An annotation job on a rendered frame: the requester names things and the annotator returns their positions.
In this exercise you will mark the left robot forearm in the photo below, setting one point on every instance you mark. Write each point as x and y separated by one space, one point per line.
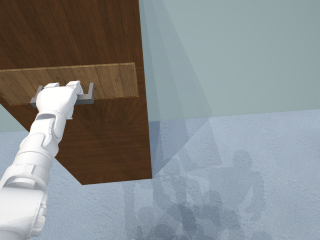
31 166

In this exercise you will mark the cabinet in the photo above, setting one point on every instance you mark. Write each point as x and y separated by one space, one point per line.
104 142

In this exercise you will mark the left robot hand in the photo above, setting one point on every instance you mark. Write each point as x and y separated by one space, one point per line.
60 99

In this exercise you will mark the drawer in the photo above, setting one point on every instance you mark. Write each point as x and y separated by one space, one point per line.
19 86

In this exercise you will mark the robot left upper arm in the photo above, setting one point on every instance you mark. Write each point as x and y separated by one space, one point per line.
22 213

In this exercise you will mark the handle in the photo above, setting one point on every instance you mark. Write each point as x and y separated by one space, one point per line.
82 99

